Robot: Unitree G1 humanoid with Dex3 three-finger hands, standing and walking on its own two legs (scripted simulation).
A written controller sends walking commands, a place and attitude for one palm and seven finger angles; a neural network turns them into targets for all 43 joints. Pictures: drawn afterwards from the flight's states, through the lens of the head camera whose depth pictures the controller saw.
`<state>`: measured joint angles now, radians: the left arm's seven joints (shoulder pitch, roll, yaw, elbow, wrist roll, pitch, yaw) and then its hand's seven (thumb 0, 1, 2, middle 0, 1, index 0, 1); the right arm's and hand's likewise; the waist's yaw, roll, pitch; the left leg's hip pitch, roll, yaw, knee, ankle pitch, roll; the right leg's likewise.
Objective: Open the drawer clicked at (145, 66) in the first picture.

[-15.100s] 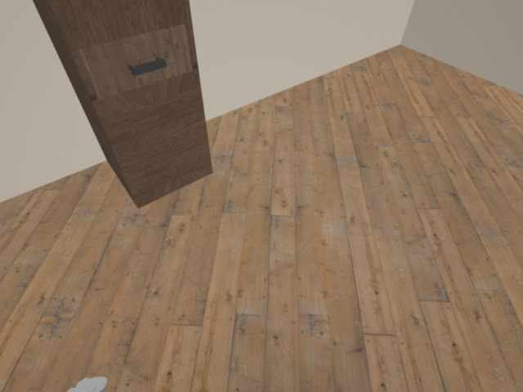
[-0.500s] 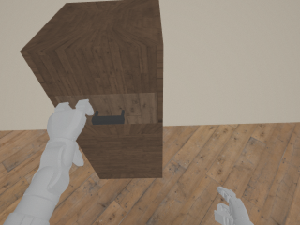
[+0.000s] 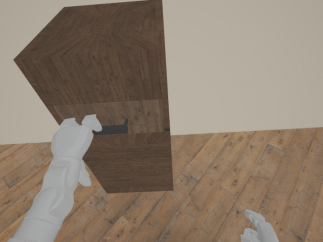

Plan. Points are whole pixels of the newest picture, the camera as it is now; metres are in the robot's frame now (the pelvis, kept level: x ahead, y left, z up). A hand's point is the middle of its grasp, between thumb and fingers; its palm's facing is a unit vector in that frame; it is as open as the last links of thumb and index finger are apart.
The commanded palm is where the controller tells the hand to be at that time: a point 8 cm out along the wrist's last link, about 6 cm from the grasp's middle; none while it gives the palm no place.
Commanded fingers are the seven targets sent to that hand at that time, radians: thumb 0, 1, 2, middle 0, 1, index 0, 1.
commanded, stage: move the hooked fingers above the handle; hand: left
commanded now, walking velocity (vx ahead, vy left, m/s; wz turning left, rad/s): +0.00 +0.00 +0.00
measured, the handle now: (111, 125) +0.51 +0.27 -0.07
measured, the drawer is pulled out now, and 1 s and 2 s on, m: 0.00 0.00 0.00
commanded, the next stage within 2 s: none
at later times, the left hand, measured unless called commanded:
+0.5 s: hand (96, 140) +0.36 +0.24 +0.03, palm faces -0.04 -0.07 -1.00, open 13.8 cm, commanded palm +0.35 +0.26 +0.10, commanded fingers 0.00 -0.50 0.30 -0.30 -1.20 -0.30 -1.20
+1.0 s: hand (100, 133) +0.41 +0.25 +0.01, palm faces -0.04 -0.03 -1.00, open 13.8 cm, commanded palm +0.40 +0.26 +0.07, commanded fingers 0.00 -0.50 0.30 -0.30 -1.20 -0.30 -1.20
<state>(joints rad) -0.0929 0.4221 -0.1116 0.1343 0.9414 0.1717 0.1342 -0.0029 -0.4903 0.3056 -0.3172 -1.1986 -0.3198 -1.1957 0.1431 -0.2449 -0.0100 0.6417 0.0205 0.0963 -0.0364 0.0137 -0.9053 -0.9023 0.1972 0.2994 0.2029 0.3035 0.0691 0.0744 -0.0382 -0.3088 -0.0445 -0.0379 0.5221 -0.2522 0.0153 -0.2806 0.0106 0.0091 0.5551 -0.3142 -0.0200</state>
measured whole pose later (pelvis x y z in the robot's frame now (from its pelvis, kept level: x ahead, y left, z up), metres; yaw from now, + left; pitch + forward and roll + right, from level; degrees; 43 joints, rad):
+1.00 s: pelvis +0.01 +0.01 -0.02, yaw -1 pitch +12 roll -1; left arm -0.47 0.44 -0.06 0.69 1.05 -0.02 0.25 0.00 -0.49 0.31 -0.32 -1.20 -0.32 -1.20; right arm 0.24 -0.24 -0.05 0.66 0.01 0.10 -0.05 0.01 -0.90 -0.90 0.20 0.30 0.20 0.30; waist -0.01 0.04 -0.11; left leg -0.58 -0.04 -0.03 0.72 -0.35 0.03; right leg -0.53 0.02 0.01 0.70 -0.38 -0.01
